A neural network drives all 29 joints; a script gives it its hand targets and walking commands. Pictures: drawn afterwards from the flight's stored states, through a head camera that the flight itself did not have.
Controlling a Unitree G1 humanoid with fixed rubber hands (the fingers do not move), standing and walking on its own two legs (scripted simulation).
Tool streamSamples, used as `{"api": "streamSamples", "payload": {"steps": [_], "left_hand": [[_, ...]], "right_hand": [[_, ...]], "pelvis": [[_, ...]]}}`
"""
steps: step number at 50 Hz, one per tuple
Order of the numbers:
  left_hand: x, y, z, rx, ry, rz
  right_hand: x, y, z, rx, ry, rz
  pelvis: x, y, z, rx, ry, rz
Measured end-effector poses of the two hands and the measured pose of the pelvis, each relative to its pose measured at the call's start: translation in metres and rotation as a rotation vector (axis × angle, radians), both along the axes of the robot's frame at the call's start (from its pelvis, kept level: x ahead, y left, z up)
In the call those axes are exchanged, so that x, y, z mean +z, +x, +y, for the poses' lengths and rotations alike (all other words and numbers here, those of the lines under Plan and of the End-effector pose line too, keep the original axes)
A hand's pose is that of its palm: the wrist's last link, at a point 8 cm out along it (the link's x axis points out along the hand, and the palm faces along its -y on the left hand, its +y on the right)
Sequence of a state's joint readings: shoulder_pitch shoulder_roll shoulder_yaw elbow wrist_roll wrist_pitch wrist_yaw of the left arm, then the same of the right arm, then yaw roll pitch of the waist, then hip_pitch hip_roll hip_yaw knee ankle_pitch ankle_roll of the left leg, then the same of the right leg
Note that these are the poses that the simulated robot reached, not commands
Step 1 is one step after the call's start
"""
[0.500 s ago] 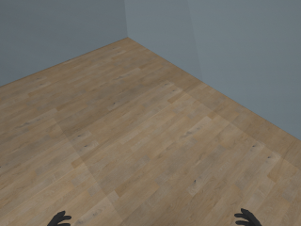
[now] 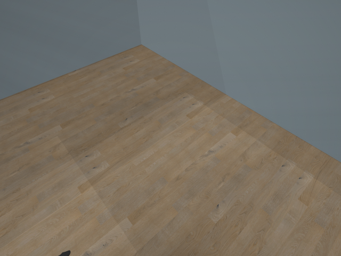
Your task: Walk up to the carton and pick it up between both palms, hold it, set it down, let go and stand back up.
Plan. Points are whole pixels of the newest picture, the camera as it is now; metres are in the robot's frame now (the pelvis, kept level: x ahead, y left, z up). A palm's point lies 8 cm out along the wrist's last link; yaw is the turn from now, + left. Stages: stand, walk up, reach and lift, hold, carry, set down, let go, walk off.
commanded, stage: stand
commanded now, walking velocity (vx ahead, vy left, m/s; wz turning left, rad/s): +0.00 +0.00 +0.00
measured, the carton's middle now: out of the picture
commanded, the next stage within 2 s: walk up in 0.38 s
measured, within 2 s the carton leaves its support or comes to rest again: neither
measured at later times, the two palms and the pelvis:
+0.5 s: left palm out of the picture +0.08 +0.29 -0.11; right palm out of the picture +0.07 -0.29 -0.12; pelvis +0.00 +0.00 +0.00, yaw +0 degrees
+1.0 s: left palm out of the picture -0.01 +0.44 -0.13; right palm out of the picture +0.07 -0.17 -0.12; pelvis -0.07 +0.11 -0.02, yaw +5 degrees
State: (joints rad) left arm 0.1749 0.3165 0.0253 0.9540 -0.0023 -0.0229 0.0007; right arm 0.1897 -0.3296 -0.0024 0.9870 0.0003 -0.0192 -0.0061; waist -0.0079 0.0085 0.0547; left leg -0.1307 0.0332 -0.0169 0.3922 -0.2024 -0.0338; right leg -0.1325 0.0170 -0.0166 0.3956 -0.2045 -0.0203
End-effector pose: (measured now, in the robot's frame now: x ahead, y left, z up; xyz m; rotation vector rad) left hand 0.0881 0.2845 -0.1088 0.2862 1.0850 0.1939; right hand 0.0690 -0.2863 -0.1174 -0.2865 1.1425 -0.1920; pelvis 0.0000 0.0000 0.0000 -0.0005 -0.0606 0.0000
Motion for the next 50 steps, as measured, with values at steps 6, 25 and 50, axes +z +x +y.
{"api": "streamSamples", "payload": {"steps": [6,25,50], "left_hand": [[-0.002,-0.007,0.001,0.012,0.0,0.032],[-0.003,-0.011,0.005,0.031,0.006,0.056],[-0.019,-0.103,0.157,0.106,0.147,0.045]], "right_hand": [[-0.002,-0.005,0.0,-0.008,-0.001,0.027],[0.0,-0.001,-0.002,-0.019,-0.014,0.031],[0.0,-0.003,0.115,0.165,-0.032,0.008]], "pelvis": [[0.001,0.002,0.001,-0.001,0.0,0.002],[0.002,0.004,0.002,-0.005,0.001,0.003],[-0.024,-0.066,0.108,0.094,-0.009,0.046]]}}
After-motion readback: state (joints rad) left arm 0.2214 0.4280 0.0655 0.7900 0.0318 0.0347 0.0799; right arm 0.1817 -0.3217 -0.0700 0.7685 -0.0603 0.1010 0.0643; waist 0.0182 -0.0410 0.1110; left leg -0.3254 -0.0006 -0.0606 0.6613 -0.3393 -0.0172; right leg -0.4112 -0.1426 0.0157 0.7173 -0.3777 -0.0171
